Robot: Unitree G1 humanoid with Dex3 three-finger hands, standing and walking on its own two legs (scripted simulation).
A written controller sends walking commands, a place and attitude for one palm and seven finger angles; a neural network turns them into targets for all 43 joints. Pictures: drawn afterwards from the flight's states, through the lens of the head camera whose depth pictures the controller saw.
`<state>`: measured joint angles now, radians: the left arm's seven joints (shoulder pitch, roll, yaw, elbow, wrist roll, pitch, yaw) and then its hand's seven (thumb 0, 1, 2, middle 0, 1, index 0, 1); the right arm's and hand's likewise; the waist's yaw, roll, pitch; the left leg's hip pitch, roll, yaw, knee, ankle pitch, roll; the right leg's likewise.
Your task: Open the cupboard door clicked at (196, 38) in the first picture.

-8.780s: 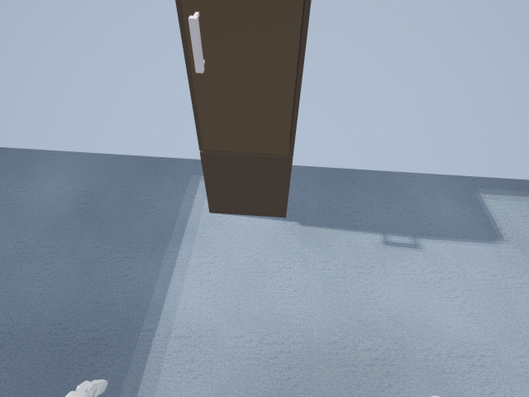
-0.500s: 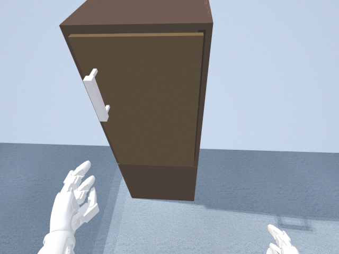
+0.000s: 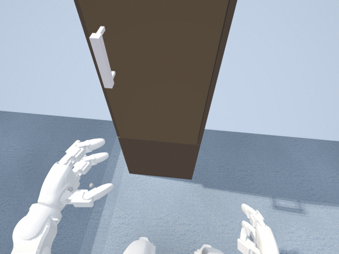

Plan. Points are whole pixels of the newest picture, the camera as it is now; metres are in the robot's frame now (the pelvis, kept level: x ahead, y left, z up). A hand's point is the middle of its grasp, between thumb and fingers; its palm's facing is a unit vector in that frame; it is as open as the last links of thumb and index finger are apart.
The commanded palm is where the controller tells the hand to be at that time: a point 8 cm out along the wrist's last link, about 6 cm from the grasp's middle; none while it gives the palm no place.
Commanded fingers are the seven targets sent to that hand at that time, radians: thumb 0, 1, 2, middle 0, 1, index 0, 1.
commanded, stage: raise the hand with hooked fingers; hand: left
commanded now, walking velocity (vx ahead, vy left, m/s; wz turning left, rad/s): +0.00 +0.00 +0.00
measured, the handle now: (105, 58) +0.57 +0.22 +0.14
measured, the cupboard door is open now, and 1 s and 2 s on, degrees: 0 0 0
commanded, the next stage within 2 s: move the hooked fingers beside the handle in 1.36 s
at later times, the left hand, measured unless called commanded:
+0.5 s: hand (48, 147) +0.29 +0.26 +0.13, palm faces +0.03 -1.00 -0.06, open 13.4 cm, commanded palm +0.26 +0.31 +0.13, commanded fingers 0.00 -0.50 0.30 -0.30 -1.20 -0.30 -1.20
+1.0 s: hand (40, 120) +0.33 +0.28 +0.16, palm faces -0.02 -1.00 -0.04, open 14.0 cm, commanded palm +0.29 +0.32 +0.17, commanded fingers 0.00 -0.50 0.30 -0.30 -1.20 -0.30 -1.20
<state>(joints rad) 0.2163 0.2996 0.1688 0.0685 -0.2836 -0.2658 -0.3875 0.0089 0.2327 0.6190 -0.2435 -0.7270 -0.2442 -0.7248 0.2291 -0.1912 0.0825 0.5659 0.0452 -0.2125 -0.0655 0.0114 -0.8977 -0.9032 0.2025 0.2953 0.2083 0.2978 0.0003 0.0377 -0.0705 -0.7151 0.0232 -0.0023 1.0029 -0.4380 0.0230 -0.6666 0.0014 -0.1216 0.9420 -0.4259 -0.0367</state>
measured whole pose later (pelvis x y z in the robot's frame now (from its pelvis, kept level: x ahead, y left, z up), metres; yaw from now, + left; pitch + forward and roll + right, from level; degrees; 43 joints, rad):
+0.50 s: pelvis +0.03 +0.02 +0.03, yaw +0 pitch +4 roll -2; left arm 0.13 0.36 0.34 0.11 -0.33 -0.19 -0.37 0.00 -0.35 0.37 -0.29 -1.10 -0.29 -1.10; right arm 0.25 -0.27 0.04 0.57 0.05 -0.27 -0.08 0.01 -0.90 -0.90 0.20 0.29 0.20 0.30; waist 0.02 0.02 -0.06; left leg -0.48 0.00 0.03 0.79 -0.39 0.05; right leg -0.43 -0.01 -0.09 0.72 -0.37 -0.01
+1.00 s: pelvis +0.03 +0.00 +0.05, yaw +0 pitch +2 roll -1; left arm -0.13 0.47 0.44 0.39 -0.34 -0.04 -0.54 -0.01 -0.50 0.30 -0.30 -1.20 -0.30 -1.20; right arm 0.27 -0.29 0.07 0.60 0.06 -0.21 -0.10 0.01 -0.90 -0.90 0.20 0.30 0.21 0.30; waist 0.02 0.04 -0.03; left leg -0.36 0.01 0.03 0.64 -0.32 0.03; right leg -0.33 0.00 -0.09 0.60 -0.31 -0.02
